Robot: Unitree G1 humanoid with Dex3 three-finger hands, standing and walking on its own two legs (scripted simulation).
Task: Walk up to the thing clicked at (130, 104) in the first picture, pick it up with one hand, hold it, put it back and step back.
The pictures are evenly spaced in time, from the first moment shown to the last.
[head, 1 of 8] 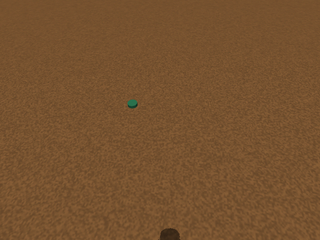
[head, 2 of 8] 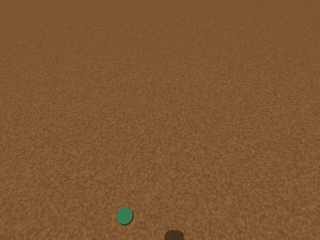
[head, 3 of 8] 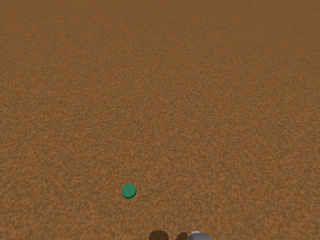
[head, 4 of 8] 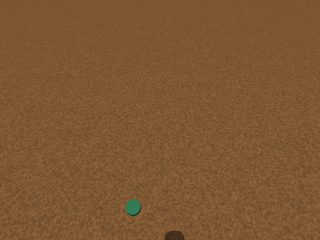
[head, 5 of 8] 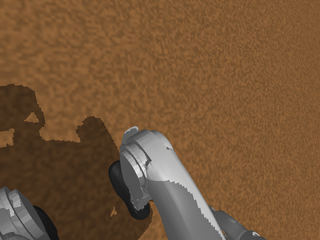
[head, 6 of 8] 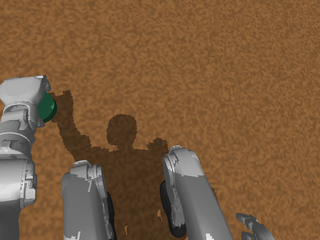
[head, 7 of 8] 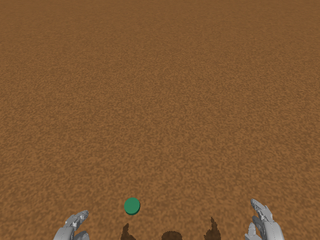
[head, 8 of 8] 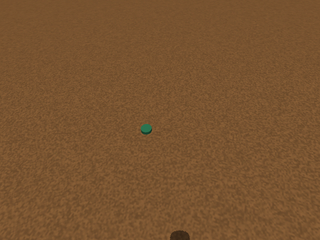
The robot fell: no
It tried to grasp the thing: yes
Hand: left
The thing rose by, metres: 0.68
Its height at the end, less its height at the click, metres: +0.00
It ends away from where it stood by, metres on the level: 0.02
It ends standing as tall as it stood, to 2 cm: yes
